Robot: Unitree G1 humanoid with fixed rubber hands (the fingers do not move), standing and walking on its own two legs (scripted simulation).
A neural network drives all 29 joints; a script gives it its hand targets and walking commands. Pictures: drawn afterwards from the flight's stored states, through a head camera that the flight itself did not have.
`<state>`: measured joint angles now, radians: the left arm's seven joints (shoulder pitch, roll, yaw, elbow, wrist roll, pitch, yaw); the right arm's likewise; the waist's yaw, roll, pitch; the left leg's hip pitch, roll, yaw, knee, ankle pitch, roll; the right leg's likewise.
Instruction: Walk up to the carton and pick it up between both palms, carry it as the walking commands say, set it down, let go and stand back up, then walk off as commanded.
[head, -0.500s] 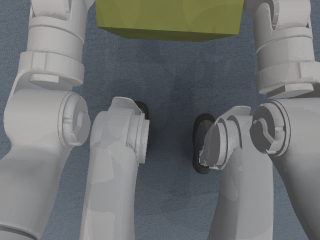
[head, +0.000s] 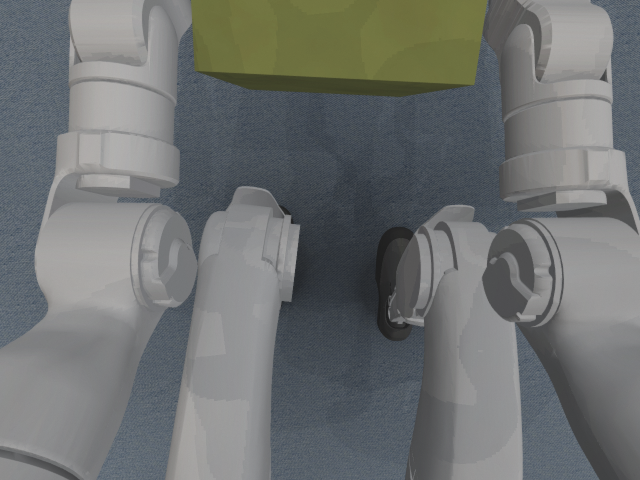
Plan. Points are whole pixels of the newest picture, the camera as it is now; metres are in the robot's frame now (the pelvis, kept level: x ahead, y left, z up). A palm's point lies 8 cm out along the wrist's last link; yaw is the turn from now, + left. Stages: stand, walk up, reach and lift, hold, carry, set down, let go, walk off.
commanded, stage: reach and lift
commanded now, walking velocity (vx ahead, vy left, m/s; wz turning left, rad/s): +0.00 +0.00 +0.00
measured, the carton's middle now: out of the picture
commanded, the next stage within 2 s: none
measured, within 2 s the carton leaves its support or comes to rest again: neither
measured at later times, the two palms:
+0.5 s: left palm out of the picture +0.53 +0.19 -0.04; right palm out of the picture +0.55 -0.10 -0.04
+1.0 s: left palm out of the picture +0.51 +0.18 +0.03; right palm out of the picture +0.53 -0.11 +0.03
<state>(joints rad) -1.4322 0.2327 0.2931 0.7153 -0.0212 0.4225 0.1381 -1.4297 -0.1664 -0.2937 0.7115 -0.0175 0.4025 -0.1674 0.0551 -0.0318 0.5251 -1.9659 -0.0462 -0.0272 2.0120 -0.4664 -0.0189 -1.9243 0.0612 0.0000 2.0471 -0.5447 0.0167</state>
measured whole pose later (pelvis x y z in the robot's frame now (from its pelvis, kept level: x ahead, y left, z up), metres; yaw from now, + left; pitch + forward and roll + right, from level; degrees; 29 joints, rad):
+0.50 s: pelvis -0.01 +0.00 +0.05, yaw +0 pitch +22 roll -1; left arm -1.35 0.18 0.33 0.58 0.03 0.51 0.13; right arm -1.35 -0.14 -0.31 0.60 -0.03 0.48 -0.15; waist 0.06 -0.03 0.53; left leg -1.80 -0.04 -0.04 1.86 -0.44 -0.02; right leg -1.76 0.07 0.00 1.89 -0.51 0.01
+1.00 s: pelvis -0.01 +0.00 +0.10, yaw +0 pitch +18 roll -1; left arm -1.25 0.14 0.31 0.52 0.03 0.53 0.15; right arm -1.27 -0.13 -0.29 0.57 -0.04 0.50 -0.13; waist 0.05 -0.03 0.53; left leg -1.59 -0.04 -0.04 1.69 -0.41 -0.02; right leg -1.56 0.07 0.01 1.72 -0.47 0.01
